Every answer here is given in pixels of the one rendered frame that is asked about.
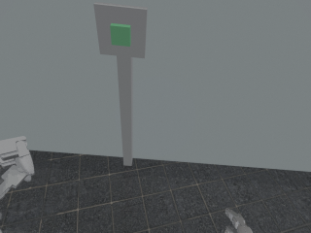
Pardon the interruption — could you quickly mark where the left robot hand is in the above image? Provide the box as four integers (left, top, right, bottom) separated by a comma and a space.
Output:
0, 136, 35, 200

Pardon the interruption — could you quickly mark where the button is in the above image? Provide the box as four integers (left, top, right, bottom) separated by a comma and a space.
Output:
110, 23, 131, 47

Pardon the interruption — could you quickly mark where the right robot hand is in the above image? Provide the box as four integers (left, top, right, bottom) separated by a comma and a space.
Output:
225, 208, 253, 233

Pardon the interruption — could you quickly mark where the panel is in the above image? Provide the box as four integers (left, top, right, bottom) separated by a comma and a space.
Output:
93, 1, 148, 166

